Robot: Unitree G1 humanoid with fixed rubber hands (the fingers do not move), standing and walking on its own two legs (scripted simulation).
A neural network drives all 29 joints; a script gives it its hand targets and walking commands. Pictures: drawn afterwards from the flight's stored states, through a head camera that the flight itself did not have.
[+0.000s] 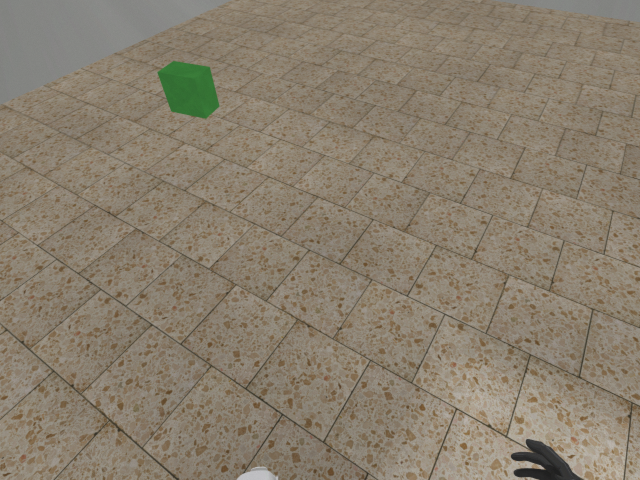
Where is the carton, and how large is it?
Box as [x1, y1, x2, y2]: [157, 61, 218, 118]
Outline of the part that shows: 157,72 171,111 205,118 218,106 209,67 173,61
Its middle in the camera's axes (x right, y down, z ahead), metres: -0.81 -0.92 +2.35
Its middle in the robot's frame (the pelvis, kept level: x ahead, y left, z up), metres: +2.33 +0.80 -0.65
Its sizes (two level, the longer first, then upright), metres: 0.260 0.156 0.252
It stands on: the floor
